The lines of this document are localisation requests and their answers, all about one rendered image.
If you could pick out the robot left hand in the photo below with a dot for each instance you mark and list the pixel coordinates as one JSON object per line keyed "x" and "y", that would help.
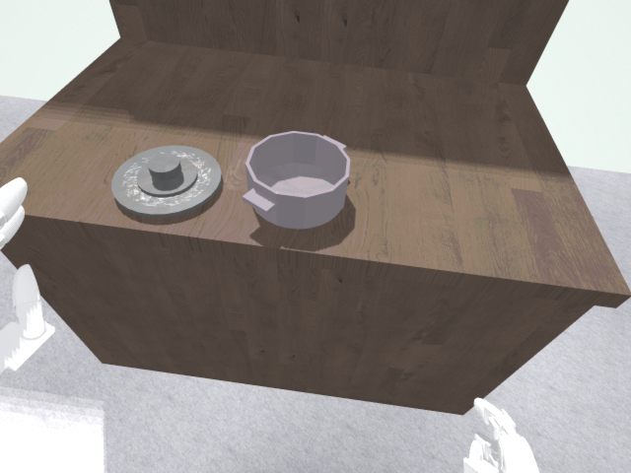
{"x": 19, "y": 341}

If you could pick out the table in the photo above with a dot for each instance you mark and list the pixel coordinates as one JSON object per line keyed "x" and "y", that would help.
{"x": 463, "y": 249}

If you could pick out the pot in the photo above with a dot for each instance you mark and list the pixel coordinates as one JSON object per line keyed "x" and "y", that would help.
{"x": 297, "y": 180}

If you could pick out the lid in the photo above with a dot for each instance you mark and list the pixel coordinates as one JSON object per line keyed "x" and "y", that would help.
{"x": 138, "y": 192}

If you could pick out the knob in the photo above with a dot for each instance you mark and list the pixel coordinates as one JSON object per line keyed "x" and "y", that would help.
{"x": 164, "y": 166}

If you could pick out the robot right hand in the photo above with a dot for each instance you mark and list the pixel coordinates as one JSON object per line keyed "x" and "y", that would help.
{"x": 512, "y": 454}

